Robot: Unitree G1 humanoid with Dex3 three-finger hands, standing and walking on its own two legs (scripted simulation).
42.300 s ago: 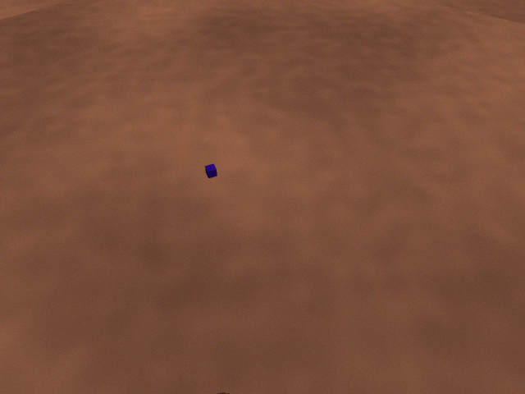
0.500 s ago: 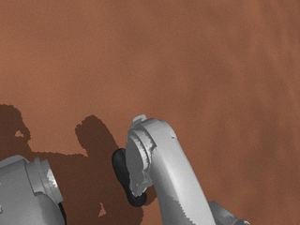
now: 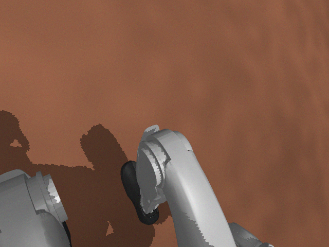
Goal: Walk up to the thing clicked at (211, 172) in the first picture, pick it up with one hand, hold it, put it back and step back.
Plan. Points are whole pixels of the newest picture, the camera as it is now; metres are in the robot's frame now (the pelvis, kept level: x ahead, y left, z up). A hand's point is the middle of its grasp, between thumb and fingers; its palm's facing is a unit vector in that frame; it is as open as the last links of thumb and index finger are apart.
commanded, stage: open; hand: left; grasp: from above
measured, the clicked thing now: out of the picture +0.43 +0.36 -0.29
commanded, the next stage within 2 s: withdraw in 0.38 s
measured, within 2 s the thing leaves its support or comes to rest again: neither
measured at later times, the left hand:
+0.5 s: hand out of the picture +0.42 +0.35 -0.26, palm faces -0.35 -0.28 -0.89, open 13.7 cm
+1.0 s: hand out of the picture +0.39 +0.39 -0.10, palm faces -0.50 -0.12 -0.86, open 13.9 cm
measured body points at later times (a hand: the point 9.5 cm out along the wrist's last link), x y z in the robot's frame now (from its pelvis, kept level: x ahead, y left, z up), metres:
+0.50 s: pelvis +0.00 +0.00 +0.00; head +0.28 +0.13 +0.32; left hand +0.44 +0.36 -0.21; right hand +0.05 -0.25 -0.04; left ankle +0.06 +0.12 -0.28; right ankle +0.12 -0.12 -0.28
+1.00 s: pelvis +0.00 +0.00 +0.04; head +0.21 +0.08 +0.42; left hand +0.42 +0.39 -0.05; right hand +0.12 -0.26 -0.07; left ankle +0.06 +0.12 -0.28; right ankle +0.12 -0.12 -0.28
